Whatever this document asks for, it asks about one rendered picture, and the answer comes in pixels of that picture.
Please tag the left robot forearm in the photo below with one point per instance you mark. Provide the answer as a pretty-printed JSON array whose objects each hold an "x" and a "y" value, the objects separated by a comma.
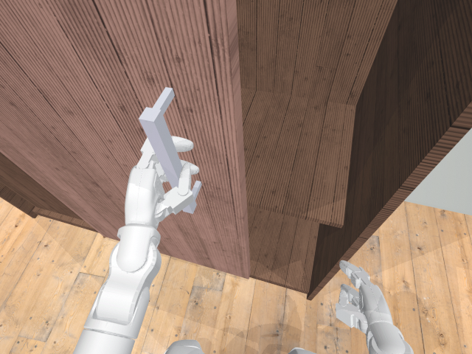
[{"x": 118, "y": 311}]

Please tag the left robot thigh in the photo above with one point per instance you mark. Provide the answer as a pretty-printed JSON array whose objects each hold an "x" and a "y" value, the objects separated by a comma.
[{"x": 187, "y": 346}]

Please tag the robot right hand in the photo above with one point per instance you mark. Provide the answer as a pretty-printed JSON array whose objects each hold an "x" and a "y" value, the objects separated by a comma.
[{"x": 368, "y": 305}]

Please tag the right robot forearm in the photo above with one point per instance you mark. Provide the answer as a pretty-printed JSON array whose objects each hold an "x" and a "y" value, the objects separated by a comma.
[{"x": 385, "y": 338}]

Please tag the robot left hand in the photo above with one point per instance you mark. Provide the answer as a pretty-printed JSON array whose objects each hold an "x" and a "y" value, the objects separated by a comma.
[{"x": 145, "y": 187}]

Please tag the handle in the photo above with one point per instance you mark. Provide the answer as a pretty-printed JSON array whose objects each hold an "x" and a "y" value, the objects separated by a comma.
[{"x": 155, "y": 127}]

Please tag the wardrobe door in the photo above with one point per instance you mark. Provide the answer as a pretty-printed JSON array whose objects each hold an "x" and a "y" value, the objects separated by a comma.
[
  {"x": 76, "y": 75},
  {"x": 21, "y": 183}
]

